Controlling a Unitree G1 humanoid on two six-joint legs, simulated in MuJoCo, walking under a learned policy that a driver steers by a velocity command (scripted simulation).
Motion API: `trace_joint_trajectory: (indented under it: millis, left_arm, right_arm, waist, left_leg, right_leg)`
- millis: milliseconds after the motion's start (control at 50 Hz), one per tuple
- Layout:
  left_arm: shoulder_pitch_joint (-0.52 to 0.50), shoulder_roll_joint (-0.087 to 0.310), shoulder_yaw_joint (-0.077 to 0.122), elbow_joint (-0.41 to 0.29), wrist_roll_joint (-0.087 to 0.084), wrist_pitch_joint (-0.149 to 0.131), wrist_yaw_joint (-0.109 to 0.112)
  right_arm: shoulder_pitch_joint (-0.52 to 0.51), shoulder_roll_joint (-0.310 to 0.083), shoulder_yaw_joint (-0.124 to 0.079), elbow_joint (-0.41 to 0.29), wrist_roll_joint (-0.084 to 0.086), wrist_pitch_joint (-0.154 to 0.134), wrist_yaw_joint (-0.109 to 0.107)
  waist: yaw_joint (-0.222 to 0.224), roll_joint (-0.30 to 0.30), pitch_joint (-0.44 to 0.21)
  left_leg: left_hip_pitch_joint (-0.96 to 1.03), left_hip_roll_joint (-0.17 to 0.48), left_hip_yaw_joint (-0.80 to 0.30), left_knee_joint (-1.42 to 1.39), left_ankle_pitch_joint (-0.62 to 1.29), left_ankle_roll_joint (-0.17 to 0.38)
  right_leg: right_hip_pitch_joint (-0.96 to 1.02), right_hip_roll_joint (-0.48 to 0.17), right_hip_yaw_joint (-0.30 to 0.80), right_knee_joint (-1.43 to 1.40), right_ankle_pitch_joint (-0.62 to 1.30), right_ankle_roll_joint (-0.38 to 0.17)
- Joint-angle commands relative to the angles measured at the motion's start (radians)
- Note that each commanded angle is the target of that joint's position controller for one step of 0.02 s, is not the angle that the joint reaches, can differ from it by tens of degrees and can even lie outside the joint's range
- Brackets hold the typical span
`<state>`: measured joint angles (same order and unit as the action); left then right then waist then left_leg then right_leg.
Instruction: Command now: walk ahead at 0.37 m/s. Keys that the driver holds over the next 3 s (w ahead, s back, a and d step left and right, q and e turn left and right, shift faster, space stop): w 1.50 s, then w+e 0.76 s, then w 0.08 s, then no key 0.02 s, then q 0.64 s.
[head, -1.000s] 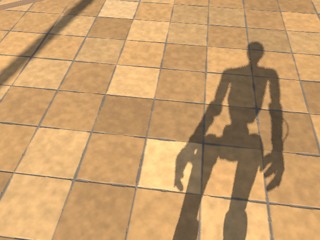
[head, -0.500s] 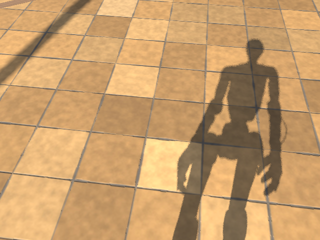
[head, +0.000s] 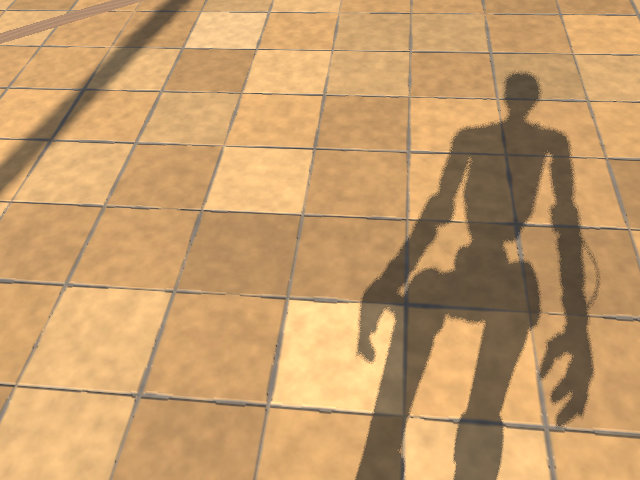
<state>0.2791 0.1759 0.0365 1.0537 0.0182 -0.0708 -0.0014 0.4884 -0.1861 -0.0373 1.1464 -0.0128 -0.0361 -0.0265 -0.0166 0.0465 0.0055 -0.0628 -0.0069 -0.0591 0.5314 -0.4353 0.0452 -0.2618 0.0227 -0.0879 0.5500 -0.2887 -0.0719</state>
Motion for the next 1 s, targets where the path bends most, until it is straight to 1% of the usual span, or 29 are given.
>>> trace_joint_trajectory:
  millis: [20,40,60,80,120,180,280,340,380,400,420,440,460,480,500,520,540,560,580,620,680,720,780,880,920,940,960,980,1000]
  left_arm:
    - [0.447,0.193,0.057,0.101,-0.006,0.007,0.008]
    - [0.312,0.138,0.040,0.058,0.000,0.012,0.007]
    - [0.215,0.118,0.034,0.020,0.000,0.006,0.002]
    - [0.165,0.106,0.027,0.000,0.000,-0.002,0.003]
    - [0.176,0.069,0.011,0.009,-0.002,-0.020,0.007]
    - [0.269,0.066,0.000,0.047,-0.006,-0.032,0.012]
    - [0.300,0.058,-0.018,0.053,-0.002,-0.035,0.018]
    - [0.315,0.079,-0.017,0.061,-0.001,-0.041,0.026]
    - [0.291,0.100,-0.012,0.061,0.000,-0.046,0.030]
    - [0.275,0.113,-0.008,0.058,0.001,-0.046,0.033]
    - [0.257,0.125,-0.004,0.055,0.004,-0.043,0.034]
    - [0.232,0.135,0.000,0.050,-0.001,-0.037,0.031]
    - [0.237,0.105,-0.008,0.030,-0.007,-0.036,0.023]
    - [0.361,-0.028,-0.026,0.014,-0.028,-0.029,0.008]
    - [0.286,0.080,0.002,0.008,-0.014,-0.022,0.007]
    - [0.171,0.099,0.009,-0.037,-0.006,-0.024,0.004]
    - [0.116,0.092,0.011,-0.050,0.000,-0.029,0.000]
    - [0.116,0.073,0.013,-0.045,0.006,-0.022,-0.001]
    - [0.142,0.049,0.010,-0.039,0.018,-0.008,-0.006]
    - [0.148,0.020,0.008,-0.042,0.022,0.012,-0.014]
    - [0.022,0.042,0.014,-0.092,0.022,0.030,-0.022]
    - [-0.084,0.053,0.014,-0.130,0.016,0.032,-0.026]
    - [-0.209,0.041,0.006,-0.173,0.005,0.028,-0.030]
    - [-0.338,0.046,-0.001,-0.219,0.000,0.019,-0.027]
    - [-0.334,0.058,0.004,-0.229,0.000,0.011,-0.024]
    - [-0.297,0.068,0.009,-0.221,0.001,0.007,-0.019]
    - [-0.222,0.085,0.018,-0.199,0.002,0.002,-0.012]
    - [-0.090,0.104,0.031,-0.156,0.004,-0.005,-0.005]
    - [0.077,0.135,0.047,-0.104,0.018,-0.015,0.005]
  right_arm:
    - [-0.137,-0.066,-0.006,-0.137,-0.020,-0.038,0.020]
    - [-0.158,-0.073,-0.009,-0.135,-0.033,-0.035,0.028]
    - [-0.165,-0.040,-0.002,-0.132,-0.028,-0.041,0.038]
    - [-0.162,-0.025,-0.001,-0.128,-0.019,-0.045,0.045]
    - [-0.153,-0.036,-0.008,-0.125,-0.025,-0.034,0.053]
    - [-0.212,-0.043,-0.015,-0.149,-0.022,-0.015,0.055]
    - [-0.467,-0.019,0.000,-0.248,-0.010,-0.009,0.058]
    - [-0.529,-0.023,0.007,-0.276,-0.002,-0.009,0.054]
    - [-0.479,-0.054,-0.004,-0.271,-0.001,-0.013,0.044]
    - [-0.408,-0.074,-0.014,-0.252,-0.002,-0.018,0.037]
    - [-0.282,-0.096,-0.028,-0.212,0.000,-0.025,0.030]
    - [-0.133,-0.113,-0.041,-0.163,-0.005,-0.032,0.023]
    - [0.008,-0.178,-0.063,-0.132,-0.029,-0.036,0.013]
    - [0.029,-0.256,-0.080,-0.140,-0.050,-0.034,0.019]
    - [-0.046,-0.221,-0.078,-0.141,-0.004,-0.024,0.031]
    - [-0.169,-0.162,-0.060,-0.164,0.007,-0.026,0.033]
    - [-0.222,-0.099,-0.044,-0.170,0.004,-0.037,0.038]
    - [-0.224,-0.065,-0.032,-0.159,-0.002,-0.049,0.035]
    - [-0.206,-0.038,-0.021,-0.141,-0.002,-0.058,0.029]
    - [-0.151,-0.048,-0.017,-0.117,-0.001,-0.075,0.023]
    - [-0.090,-0.091,-0.019,-0.104,0.001,-0.081,0.022]
    - [-0.050,-0.089,-0.014,-0.100,0.003,-0.078,0.024]
    - [0.006,-0.081,-0.006,-0.092,0.003,-0.077,0.023]
    - [0.088,-0.090,-0.002,-0.066,-0.006,-0.074,0.010]
    - [0.076,-0.101,-0.005,-0.064,-0.013,-0.072,0.005]
    - [0.055,-0.111,-0.008,-0.066,-0.014,-0.072,0.002]
    - [0.040,-0.123,-0.011,-0.067,-0.015,-0.071,-0.001]
    - [0.026,-0.131,-0.014,-0.068,-0.015,-0.068,0.000]
    - [0.005,-0.127,-0.012,-0.078,-0.005,-0.066,0.003]
  waist:
    - [0.163,-0.323,0.049]
    - [0.090,-0.155,0.140]
    - [0.060,-0.087,0.172]
    - [0.031,-0.066,0.168]
    - [0.011,-0.082,0.132]
    - [0.013,-0.111,0.108]
    - [0.047,-0.128,0.153]
    - [0.051,-0.148,0.152]
    - [0.012,-0.154,0.111]
    - [-0.023,-0.158,0.068]
    - [-0.076,-0.160,0.002]
    - [-0.144,-0.144,-0.067]
    - [-0.185,-0.073,-0.155]
    - [-0.090,0.137,-0.251]
    - [-0.095,0.022,-0.222]
    - [-0.050,0.002,-0.044]
    - [-0.027,-0.055,0.031]
    - [0.007,-0.070,0.059]
    - [0.038,-0.058,0.060]
    - [0.058,-0.038,0.059]
    - [0.049,-0.015,0.091]
    - [0.024,-0.008,0.107]
    - [-0.011,0.006,0.109]
    - [-0.050,0.026,0.109]
    - [-0.030,0.031,0.102]
    - [-0.004,0.037,0.083]
    - [0.030,0.046,0.044]
    - [0.085,0.039,-0.021]
    - [0.156,0.019,-0.104]
  left_leg:
    - [-0.638,-0.052,0.077,0.508,-0.104,0.049]
    - [-0.665,0.025,0.034,0.614,-0.020,0.062]
    - [-0.649,0.057,0.021,0.621,0.081,0.062]
    - [-0.613,0.080,0.024,0.596,0.150,0.055]
    - [-0.584,0.088,0.055,0.565,0.209,0.034]
    - [-0.640,0.071,0.106,0.542,0.244,0.016]
    - [-0.621,0.031,0.180,0.270,0.338,0.002]
    - [-0.510,-0.005,0.214,0.109,0.368,0.033]
    - [-0.407,-0.038,0.217,0.071,0.344,0.074]
    - [-0.332,-0.061,0.214,0.065,0.315,0.093]
    - [-0.223,-0.077,0.199,0.043,0.296,0.114]
    - [-0.049,-0.066,0.183,-0.038,0.334,0.133]
    - [0.166,0.104,-0.002,-0.069,0.179,0.175]
    - [0.398,0.416,-0.533,-0.148,0.126,0.330]
    - [0.322,0.393,-0.668,-0.288,-0.072,0.347]
    - [0.162,0.367,-0.503,-0.329,-0.118,0.302]
    - [0.027,0.324,-0.397,-0.367,0.005,0.266]
    - [-0.057,0.281,-0.300,-0.378,0.134,0.231]
    - [-0.119,0.243,-0.221,-0.387,0.227,0.205]
    - [-0.141,0.215,-0.138,-0.393,0.367,0.193]
    - [-0.121,0.189,-0.064,-0.422,0.435,0.179]
    - [-0.085,0.171,-0.032,-0.429,0.510,0.160]
    - [-0.038,0.147,0.016,-0.413,0.635,0.128]
    - [0.136,0.185,0.027,-0.362,0.777,0.132]
    - [0.193,0.209,0.033,-0.309,0.897,0.138]
    - [0.204,0.214,0.044,-0.256,1.024,0.132]
    - [0.210,0.216,0.050,-0.170,1.148,0.123]
    - [0.203,0.201,0.063,-0.024,1.187,0.112]
    - [0.078,0.171,0.086,0.176,1.041,0.096]
  right_leg:
    - [0.440,-0.400,0.743,-0.425,-0.379,-0.140]
    - [0.331,-0.383,0.663,-0.418,-0.409,-0.133]
    - [0.248,-0.348,0.567,-0.428,-0.309,-0.124]
    - [0.212,-0.304,0.470,-0.441,-0.182,-0.109]
    - [0.227,-0.244,0.330,-0.435,0.061,-0.088]
    - [0.291,-0.215,0.216,-0.394,0.412,-0.080]
    - [0.248,-0.178,0.130,-0.402,0.627,-0.076]
    - [0.264,-0.195,0.110,-0.392,0.754,-0.075]
    - [0.311,-0.213,0.093,-0.308,0.978,-0.067]
    - [0.336,-0.218,0.086,-0.219,1.089,-0.062]
    - [0.353,-0.219,0.082,-0.077,1.130,-0.060]
    - [0.300,-0.200,0.067,0.111,1.039,-0.055]
    - [0.125,-0.155,0.043,0.385,0.720,-0.051]
    - [-0.227,0.038,0.027,0.793,-0.191,-0.020]
    - [-0.344,0.029,0.143,0.880,-0.178,-0.039]
    - [-0.400,-0.036,0.143,0.837,-0.072,-0.048]
    - [-0.361,-0.067,0.141,0.775,-0.009,-0.048]
    - [-0.304,-0.091,0.141,0.724,0.013,-0.041]
    - [-0.242,-0.105,0.139,0.678,0.017,-0.026]
    - [-0.222,-0.110,0.118,0.619,0.022,-0.005]
    - [-0.326,-0.132,0.080,0.516,0.109,0.020]
    - [-0.385,-0.136,0.056,0.418,0.187,0.034]
    - [-0.375,-0.111,0.017,0.239,0.276,0.044]
    - [-0.376,-0.066,-0.015,0.069,0.282,0.015]
    - [-0.342,-0.048,-0.016,0.026,0.218,-0.014]
    - [-0.279,-0.025,-0.024,0.007,0.173,-0.033]
    - [-0.186,0.005,-0.030,-0.009,0.131,-0.052]
    - [-0.049,0.033,-0.036,-0.058,0.136,-0.074]
    - [0.185,-0.013,0.009,-0.102,0.184,-0.103]
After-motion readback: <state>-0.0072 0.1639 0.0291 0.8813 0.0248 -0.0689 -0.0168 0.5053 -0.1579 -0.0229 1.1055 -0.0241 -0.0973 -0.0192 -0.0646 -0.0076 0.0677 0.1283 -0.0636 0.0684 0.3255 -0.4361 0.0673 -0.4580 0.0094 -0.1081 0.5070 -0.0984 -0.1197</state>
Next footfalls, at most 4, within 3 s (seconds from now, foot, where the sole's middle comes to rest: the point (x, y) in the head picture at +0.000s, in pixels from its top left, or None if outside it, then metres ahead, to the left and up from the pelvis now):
0.46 left None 0.40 0.05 -0.77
1.00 right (397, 394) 0.71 -0.11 -0.77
1.56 left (318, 289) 1.02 0.06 -0.77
2.12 right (388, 219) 1.26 -0.14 -0.77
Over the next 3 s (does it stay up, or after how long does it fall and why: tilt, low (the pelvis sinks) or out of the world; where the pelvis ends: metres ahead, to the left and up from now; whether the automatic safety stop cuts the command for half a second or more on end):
stays up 1.42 -0.15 0.01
